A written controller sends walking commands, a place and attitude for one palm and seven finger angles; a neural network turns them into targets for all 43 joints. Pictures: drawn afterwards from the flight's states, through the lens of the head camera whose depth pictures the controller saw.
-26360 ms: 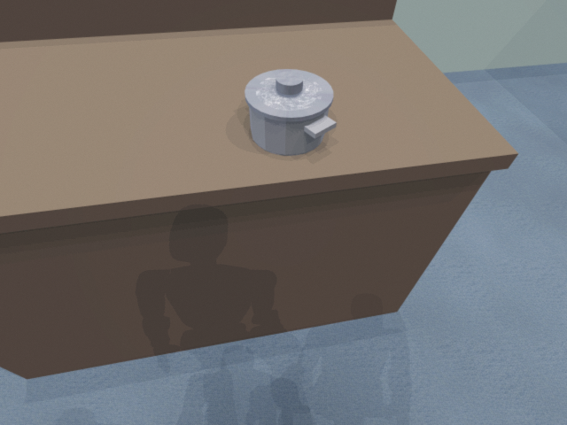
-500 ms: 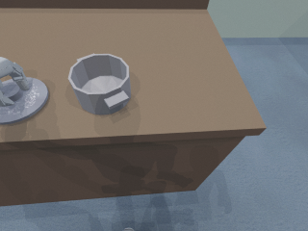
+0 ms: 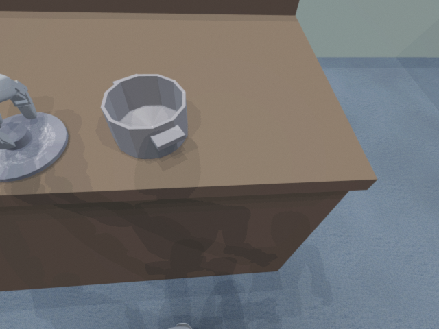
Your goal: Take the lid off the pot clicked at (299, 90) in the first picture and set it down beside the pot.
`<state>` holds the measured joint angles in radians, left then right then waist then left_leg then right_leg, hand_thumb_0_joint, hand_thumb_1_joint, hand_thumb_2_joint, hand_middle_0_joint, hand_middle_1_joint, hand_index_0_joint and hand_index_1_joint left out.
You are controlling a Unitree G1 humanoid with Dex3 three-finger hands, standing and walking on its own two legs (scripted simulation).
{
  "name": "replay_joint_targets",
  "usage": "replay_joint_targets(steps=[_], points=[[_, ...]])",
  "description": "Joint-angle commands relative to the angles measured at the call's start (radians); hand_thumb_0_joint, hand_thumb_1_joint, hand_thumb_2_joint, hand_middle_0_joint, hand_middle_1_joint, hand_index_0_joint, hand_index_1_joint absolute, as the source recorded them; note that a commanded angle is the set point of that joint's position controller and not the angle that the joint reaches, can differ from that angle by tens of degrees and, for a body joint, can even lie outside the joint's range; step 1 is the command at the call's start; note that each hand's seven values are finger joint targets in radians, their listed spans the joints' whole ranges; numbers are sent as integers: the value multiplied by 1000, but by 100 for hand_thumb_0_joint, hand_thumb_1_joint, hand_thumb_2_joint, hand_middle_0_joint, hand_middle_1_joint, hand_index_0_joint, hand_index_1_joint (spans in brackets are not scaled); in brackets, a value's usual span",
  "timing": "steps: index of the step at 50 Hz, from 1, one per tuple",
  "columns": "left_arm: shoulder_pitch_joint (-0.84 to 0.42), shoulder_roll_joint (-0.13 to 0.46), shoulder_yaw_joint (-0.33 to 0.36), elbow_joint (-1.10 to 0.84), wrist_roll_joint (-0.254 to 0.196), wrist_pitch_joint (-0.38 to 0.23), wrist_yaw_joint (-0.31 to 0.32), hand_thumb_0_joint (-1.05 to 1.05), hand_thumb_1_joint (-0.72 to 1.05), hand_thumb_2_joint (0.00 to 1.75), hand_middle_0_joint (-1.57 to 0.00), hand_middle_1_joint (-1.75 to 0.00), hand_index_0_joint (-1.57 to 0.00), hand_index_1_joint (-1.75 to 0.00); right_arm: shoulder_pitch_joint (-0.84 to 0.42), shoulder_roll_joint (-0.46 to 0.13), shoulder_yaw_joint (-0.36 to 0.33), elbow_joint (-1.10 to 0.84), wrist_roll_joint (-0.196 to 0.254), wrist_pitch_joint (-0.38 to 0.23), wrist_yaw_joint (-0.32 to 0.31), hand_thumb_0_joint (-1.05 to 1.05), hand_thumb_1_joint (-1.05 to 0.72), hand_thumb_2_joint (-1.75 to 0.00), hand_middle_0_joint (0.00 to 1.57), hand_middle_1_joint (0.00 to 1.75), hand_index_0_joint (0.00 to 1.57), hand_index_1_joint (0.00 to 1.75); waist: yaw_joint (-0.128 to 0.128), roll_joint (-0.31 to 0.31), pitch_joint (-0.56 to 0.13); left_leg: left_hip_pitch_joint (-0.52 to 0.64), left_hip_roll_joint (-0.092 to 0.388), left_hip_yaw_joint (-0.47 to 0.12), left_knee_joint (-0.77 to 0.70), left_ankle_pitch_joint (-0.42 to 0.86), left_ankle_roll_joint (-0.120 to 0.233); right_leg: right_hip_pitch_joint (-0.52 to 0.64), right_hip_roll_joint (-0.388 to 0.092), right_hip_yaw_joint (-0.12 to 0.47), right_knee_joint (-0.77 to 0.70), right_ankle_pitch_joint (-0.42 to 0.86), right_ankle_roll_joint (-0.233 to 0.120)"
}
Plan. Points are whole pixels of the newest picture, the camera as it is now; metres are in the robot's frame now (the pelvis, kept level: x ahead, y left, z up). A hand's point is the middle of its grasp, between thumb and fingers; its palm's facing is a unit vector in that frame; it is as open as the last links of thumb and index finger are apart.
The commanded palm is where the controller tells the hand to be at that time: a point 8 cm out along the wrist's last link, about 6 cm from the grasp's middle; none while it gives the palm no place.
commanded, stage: open the fingers wide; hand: left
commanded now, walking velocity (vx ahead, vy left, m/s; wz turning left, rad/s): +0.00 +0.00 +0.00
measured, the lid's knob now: (14, 136) +0.44 +0.37 +0.09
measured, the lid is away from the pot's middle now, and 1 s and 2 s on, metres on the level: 0.24 0.24 0.24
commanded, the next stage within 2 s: raise the empty hand in 0.38 s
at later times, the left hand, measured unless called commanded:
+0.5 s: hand (0, 119) +0.44 +0.36 +0.14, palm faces -0.38 -0.13 -0.92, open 11.0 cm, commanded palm +0.45 +0.36 +0.20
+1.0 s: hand out of the picture +0.43 +0.37 +0.19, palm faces -0.31 -0.14 -0.94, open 11.0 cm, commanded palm +0.45 +0.37 +0.25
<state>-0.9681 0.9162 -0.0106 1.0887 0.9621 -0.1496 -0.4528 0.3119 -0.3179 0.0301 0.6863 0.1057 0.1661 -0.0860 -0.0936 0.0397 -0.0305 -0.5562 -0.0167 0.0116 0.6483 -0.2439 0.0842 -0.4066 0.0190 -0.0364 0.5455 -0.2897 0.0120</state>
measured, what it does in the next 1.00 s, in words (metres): stands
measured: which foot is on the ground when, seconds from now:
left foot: down 0.00-1.00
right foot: down 0.00-1.00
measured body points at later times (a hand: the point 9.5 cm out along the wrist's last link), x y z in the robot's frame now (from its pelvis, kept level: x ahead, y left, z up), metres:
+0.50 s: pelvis +0.01 +0.00 +0.00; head +0.07 +0.01 +0.45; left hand +0.45 +0.36 +0.19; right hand +0.05 -0.27 -0.12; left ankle +0.04 +0.06 -0.72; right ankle -0.01 -0.14 -0.72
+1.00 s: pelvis +0.00 +0.01 +0.00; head +0.05 +0.02 +0.45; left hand +0.44 +0.38 +0.24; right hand +0.07 -0.27 -0.11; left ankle +0.04 +0.06 -0.72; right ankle -0.01 -0.14 -0.72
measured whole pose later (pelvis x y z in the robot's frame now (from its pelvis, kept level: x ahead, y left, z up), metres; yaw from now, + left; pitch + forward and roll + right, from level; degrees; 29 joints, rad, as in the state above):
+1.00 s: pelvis +0.00 +0.01 +0.00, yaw +1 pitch +8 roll -3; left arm -1.03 0.92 -0.01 1.02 0.95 -0.08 -0.49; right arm 0.28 -0.29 0.04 0.66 0.11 0.20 -0.07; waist -0.08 0.04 -0.03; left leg -0.51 -0.03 0.01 0.61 -0.23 0.09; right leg -0.36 0.01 -0.04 0.50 -0.28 0.01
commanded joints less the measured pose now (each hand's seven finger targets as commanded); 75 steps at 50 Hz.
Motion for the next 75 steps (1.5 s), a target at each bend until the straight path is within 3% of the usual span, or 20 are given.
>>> replay_joint_targets(steps=[1, 6, 8, 13, 18, 22, 25, 29, 31, 37, 44, 47, 51, 57, 61, 63, 66, 69, 72, 75], points=[[-432, 335, 107, -202, -25, -10, 35, 0, 0, 75, -42, -81, -42, -81, 62, -181, -64, -86, -3, -15, -7, 0, -90, -90, 20, 30, 20, 30, -12, 117, -371, 416, 2, -77, -65, 185, 4, -98, 63, -25, -65, 137, -63], [-433, 311, 88, -194, -17, -7, 33, 0, -6, 74, -39, -79, -39, -79, 68, -183, -66, -84, -2, -5, 0, 0, -90, -90, 20, 30, 20, 30, -16, 116, -341, 420, 9, -91, -65, 180, -1, -148, 68, -30, -63, 109, -64], [-426, 346, 127, -260, -13, -18, 42, 0, -6, 74, -39, -79, -39, -79, 71, -180, -72, -94, -9, -4, 4, 0, -90, -90, 20, 30, 20, 30, 2, 166, -414, 490, 14, -98, -51, 282, -7, -139, 69, -29, -53, 128, -64], [-389, 353, 151, -228, -18, -10, 48, 0, -6, 76, -39, -77, -39, -77, 69, -176, -71, -100, -7, 12, 9, 0, -90, -90, 20, 30, 20, 30, 1, 130, -404, 471, 12, -93, -44, 341, -8, -131, 70, -31, -48, 161, -62], [-374, 388, 182, -242, -11, -3, 56, 0, -8, 78, -41, -75, -41, -75, 55, -173, -70, -114, -7, 20, 15, 0, -90, -90, 20, 30, 20, 30, 10, 118, -402, 454, 10, -86, -49, 327, -6, -106, 68, -27, -53, 162, -61], [-393, 315, 120, -260, -17, 3, 49, 0, -8, 80, -42, -73, -42, -73, 40, -168, -70, -121, -4, 22, 15, 0, -90, -90, 20, 30, 20, 30, -2, 140, -385, 477, 17, -93, -60, 322, -9, -138, 67, -33, -60, 142, -62], [-387, 352, 145, -228, -18, 12, 49, 0, -9, 81, -42, -72, -42, -72, 44, -168, -67, -121, -3, 28, 12, 0, -90, -90, 20, 30, 20, 30, -4, 86, -376, 430, 6, -86, -61, 242, -2, -115, 68, -25, -63, 131, -58], [-467, 398, 163, -318, -10, 7, 51, 0, -9, 81, -42, -72, -42, -72, 33, -164, -63, -127, -6, 20, 5, 0, -90, -90, 20, 30, 20, 30, 6, 183, -434, 511, 10, -98, -54, 328, -8, -109, 66, -26, -65, 144, -63], [-462, 402, 174, -324, -15, 9, 46, 0, -9, 81, -42, -72, -42, -72, 30, -159, -63, -127, -7, 16, 2, 0, -90, -90, 20, 30, 20, 30, 4, 177, -445, 520, 10, -97, -53, 345, -8, -96, 64, -26, -71, 155, -59], [-433, 269, 64, -256, -35, 53, 15, 0, -9, 81, -42, -72, -42, -72, 8, -162, -62, -122, 3, 20, 19, 0, -90, -90, 20, 30, 20, 30, -5, 147, -318, 478, 13, -95, -84, 277, -12, -124, 64, -34, -91, 119, -64], [-524, 349, 104, -288, -28, 66, 16, 0, -9, 81, -42, -72, -42, -72, 16, -164, -55, -119, -1, 14, 8, 0, -90, -90, 20, 30, 20, 30, -4, 113, -382, 485, 8, -102, -107, 213, -4, -68, 60, -27, -106, 113, -62], [-543, 327, 77, -285, -27, 70, 8, 0, -9, 81, -42, -72, -42, -72, 6, -165, -52, -121, -1, 5, 6, 0, -90, -90, 20, 30, 20, 30, -3, 145, -354, 492, 7, -105, -123, 220, -7, -70, 59, -32, -117, 109, -67], [-549, 323, 58, -197, -11, 92, 6, 0, -9, 81, -42, -72, -42, -72, 20, -166, -48, -110, 1, 2, 7, 0, -90, -90, 20, 30, 20, 30, -9, 98, -293, 424, 3, -96, -142, 120, -5, -58, 59, -27, -127, 85, -65], [-618, 324, 49, -281, -2, 93, 2, 0, -9, 81, -42, -72, -42, -72, 15, -165, -48, -120, -3, -15, 8, 0, -90, -90, 20, 30, 20, 30, 0, 176, -383, 533, 11, -113, -141, 257, -15, -48, 58, -26, -129, 121, -70], [-583, 380, 99, -200, 2, 109, -5, 0, -9, 81, -42, -72, -42, -72, 30, -166, -50, -113, -3, -10, 10, 0, -90, -90, 20, 30, 20, 30, 1, 78, -365, 459, -1, -85, -141, 240, -1, 13, 55, -18, -134, 162, -60], [-630, 383, 94, -276, 5, 109, -9, 0, -9, 81, -42, -72, -42, -72, 23, -170, -54, -119, -3, -6, 16, 0, -90, -90, 20, 30, 20, 30, 5, 131, -407, 508, 7, -91, -141, 330, -12, 9, 53, -20, -128, 179, -60], [-618, 296, 31, -232, 7, 128, -17, 0, -9, 81, -42, -72, -42, -72, 27, -165, -59, -115, -4, -6, 25, 0, -90, -90, 20, 30, 20, 30, -6, 133, -332, 527, 20, -116, -156, 299, -21, -62, 59, -30, -143, 123, -61], [-597, 362, 83, -233, 16, 135, -14, 0, -9, 81, -42, -72, -42, -72, 19, -164, -54, -124, -3, -2, 27, 0, -90, -90, 20, 30, 20, 30, 5, 111, -361, 513, 8, -96, -141, 361, -14, -10, 56, -19, -135, 171, -63], [-632, 309, 25, -228, 7, 150, -28, 0, -9, 81, -42, -72, -42, -72, 10, -165, -50, -126, 0, 0, 27, 0, -90, -90, 20, 30, 20, 30, -4, 108, -338, 498, 10, -87, -157, 338, -13, -3, 52, -21, -149, 178, -62], [-683, 389, 75, -249, 28, 155, -23, 0, -9, 81, -42, -72, -42, -72, 21, -168, -52, -121, -3, -2, 26, 0, -90, -90, 20, 30, 20, 30, 2, 102, -388, 518, 9, -91, -159, 328, -10, 20, 53, -17, -145, 174, -59]])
